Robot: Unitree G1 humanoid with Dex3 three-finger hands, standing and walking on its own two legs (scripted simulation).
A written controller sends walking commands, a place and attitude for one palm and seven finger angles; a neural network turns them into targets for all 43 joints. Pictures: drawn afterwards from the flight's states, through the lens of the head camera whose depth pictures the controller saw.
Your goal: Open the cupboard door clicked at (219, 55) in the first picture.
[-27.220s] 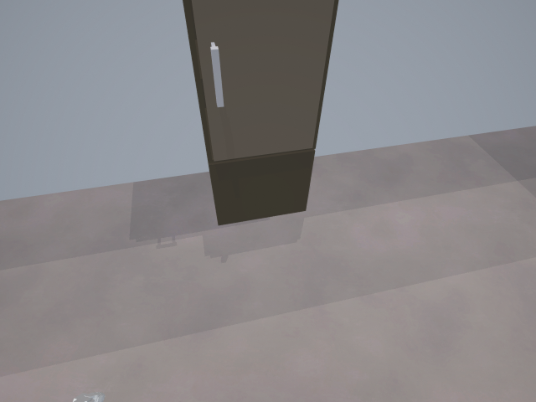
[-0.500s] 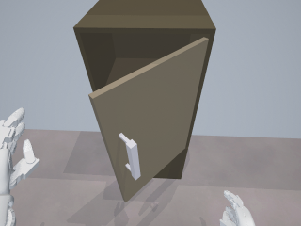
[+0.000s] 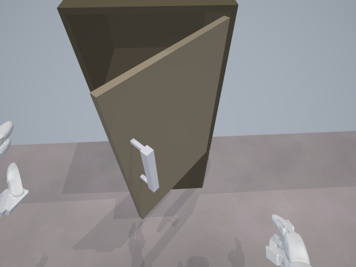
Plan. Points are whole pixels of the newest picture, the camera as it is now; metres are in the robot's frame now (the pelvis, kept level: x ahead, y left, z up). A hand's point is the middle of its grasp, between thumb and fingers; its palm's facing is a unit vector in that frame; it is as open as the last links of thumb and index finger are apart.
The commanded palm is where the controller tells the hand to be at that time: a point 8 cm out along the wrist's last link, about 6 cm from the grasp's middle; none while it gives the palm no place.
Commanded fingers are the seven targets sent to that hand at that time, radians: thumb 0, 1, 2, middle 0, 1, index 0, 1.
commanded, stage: step back with the hand held close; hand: left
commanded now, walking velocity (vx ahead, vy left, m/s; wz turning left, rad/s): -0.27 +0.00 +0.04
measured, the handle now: (145, 166) +0.34 +0.11 +0.01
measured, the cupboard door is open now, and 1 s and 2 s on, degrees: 46 46 46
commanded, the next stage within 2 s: stop stepping back and stand still in 0.98 s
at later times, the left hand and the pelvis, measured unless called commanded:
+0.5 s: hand out of the picture +0.11 +0.27 +0.16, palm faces +0.52 -0.67 -0.52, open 7.4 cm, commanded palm +0.05 +0.30 +0.18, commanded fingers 0.00 0.90 0.90 -0.20 -0.30 -0.20 -0.30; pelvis -0.07 -0.01 -0.02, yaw +5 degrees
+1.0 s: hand out of the picture +0.05 +0.26 +0.15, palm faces +0.45 -0.73 -0.52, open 7.4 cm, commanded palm -0.03 +0.29 +0.18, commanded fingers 0.00 0.90 0.90 -0.20 -0.30 -0.20 -0.30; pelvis -0.14 -0.02 -0.01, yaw +5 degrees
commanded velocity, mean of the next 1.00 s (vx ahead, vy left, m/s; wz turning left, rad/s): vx -0.35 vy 0.00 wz -0.05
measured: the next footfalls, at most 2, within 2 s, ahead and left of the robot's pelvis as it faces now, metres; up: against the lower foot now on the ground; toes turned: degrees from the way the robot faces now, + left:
right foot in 0.76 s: -0.06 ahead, -0.13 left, +0.00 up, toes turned +12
left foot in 1.00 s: -0.10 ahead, +0.08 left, +0.00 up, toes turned +8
